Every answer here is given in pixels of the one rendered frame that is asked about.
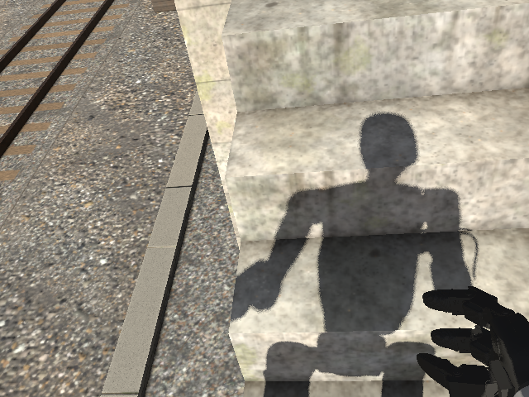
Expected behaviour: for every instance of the robot right hand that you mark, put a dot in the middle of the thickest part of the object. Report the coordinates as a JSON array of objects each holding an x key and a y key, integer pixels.
[{"x": 504, "y": 349}]

